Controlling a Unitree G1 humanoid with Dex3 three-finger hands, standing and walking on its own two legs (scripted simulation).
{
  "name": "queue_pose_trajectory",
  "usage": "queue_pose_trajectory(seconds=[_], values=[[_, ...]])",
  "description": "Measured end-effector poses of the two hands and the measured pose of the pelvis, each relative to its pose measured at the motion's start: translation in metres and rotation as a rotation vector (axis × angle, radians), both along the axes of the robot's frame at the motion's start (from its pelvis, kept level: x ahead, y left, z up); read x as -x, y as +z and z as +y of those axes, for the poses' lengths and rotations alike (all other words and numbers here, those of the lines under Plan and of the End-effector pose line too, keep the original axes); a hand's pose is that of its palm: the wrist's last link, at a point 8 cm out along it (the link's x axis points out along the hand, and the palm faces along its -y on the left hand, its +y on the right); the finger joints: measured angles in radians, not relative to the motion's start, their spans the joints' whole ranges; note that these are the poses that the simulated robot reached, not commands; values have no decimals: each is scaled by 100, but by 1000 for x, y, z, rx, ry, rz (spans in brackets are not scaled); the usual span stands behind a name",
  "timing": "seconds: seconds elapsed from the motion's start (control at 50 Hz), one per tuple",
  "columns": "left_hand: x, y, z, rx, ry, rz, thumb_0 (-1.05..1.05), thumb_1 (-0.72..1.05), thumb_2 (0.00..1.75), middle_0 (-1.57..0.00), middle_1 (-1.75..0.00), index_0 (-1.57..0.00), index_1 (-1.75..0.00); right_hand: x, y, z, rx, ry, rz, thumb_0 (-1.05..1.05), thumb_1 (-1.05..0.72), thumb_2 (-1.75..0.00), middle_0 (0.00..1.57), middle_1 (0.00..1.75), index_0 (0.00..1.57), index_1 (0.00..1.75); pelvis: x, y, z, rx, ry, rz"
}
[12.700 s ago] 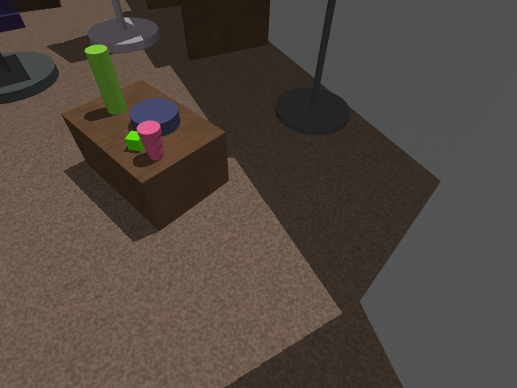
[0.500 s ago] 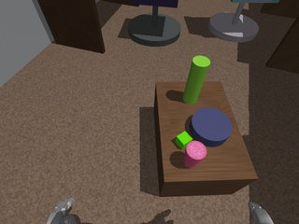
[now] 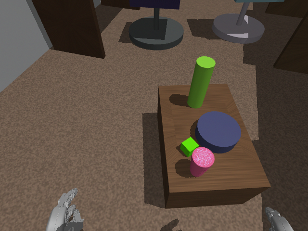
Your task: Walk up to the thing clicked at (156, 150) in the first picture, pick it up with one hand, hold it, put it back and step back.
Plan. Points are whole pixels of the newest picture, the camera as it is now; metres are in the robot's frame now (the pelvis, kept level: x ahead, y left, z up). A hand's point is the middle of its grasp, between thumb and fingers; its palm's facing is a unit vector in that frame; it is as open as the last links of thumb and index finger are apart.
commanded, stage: go down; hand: right
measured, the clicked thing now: (199, 164) +0.43 -0.19 -0.31
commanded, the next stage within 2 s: approach in 1.98 s
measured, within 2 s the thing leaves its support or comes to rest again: neither
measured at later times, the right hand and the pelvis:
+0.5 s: hand out of the picture +0.13 -0.27 -0.09, palm faces +0.07 +0.94 -0.34, open 17.3 cm; pelvis -0.02 +0.00 -0.01, yaw +0 degrees
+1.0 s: hand (279, 199) +0.23 -0.32 -0.05, palm faces +0.18 +0.95 -0.26, open 17.1 cm; pelvis -0.03 +0.01 -0.01, yaw +0 degrees
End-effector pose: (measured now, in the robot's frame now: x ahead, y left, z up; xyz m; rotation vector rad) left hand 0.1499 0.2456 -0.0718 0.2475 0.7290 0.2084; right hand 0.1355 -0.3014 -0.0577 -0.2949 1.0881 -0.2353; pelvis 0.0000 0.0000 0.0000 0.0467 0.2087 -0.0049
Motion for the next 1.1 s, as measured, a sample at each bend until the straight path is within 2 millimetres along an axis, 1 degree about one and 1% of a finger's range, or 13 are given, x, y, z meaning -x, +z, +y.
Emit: queue_pose_trajectory(seconds=[0.16,0.4,0.58,0.68,0.74,0.78,0.9,1.0,1.1], values=[[7,-4,2,-17,9,-18,1,91,90,-19,-30,-20,-29,7,4,-6,4,-11,-24,-1,49,-4,7,4,7,5,5,-6,2,-4,-5,7],[21,-2,5,-50,27,-53,1,91,89,-20,-30,-21,-29,18,5,-10,-4,-7,-46,-1,50,-4,7,5,6,5,15,-10,1,-9,-5,5],[24,-2,4,-55,28,-73,1,91,89,-20,-31,-21,-30,24,7,-12,-6,-12,-57,-1,49,-4,6,5,6,5,19,-11,0,-10,-6,2],[24,-3,3,-61,23,-77,1,90,89,-20,-31,-21,-30,22,8,-16,-6,-19,-74,-1,48,-5,6,5,6,5,20,-12,1,-10,-8,1],[24,-4,3,-67,15,-75,1,90,89,-20,-31,-21,-30,15,10,-21,-4,-30,-107,-1,47,-5,6,5,6,5,22,-12,2,-10,-11,-1],[25,-6,4,-73,10,-68,1,90,89,-20,-31,-21,-30,7,12,-28,-1,-40,-139,-1,47,-5,7,4,6,5,23,-13,3,-10,-13,-2],[32,-11,9,-93,6,-25,1,90,89,-20,-30,-21,-30,-34,25,-52,-12,-54,-264,-1,46,-5,7,4,6,5,26,-13,5,-8,-15,2],[47,-15,18,-107,27,28,1,89,89,-21,-30,-21,-30,-67,34,-68,-49,-37,-333,-1,45,-5,7,4,6,5,27,-13,5,-6,-7,16],[68,-20,28,-116,46,104,1,89,89,-21,-30,-21,-30,-86,38,-80,-82,-19,-388,-1,45,-5,7,4,6,5,28,-13,4,-3,5,33]])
